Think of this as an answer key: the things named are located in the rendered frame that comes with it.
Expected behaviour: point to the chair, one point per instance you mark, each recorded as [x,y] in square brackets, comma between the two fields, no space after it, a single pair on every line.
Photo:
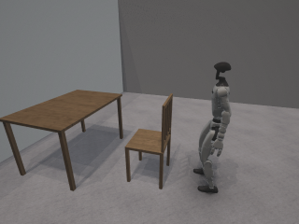
[153,142]

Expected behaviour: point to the table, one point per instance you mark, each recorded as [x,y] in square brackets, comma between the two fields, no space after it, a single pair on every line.
[58,115]

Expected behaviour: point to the robot torso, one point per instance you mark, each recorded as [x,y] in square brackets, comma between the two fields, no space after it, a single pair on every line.
[216,107]

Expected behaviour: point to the robot left upper arm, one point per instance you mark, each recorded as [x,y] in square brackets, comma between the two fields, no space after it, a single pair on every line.
[223,96]

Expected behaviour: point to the left robot forearm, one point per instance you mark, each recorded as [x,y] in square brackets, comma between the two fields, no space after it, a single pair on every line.
[224,124]

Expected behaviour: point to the robot left thigh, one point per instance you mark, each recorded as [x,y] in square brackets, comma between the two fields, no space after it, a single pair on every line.
[208,144]

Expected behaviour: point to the robot left hand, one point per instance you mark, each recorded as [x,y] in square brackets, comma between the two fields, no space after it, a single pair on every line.
[218,144]

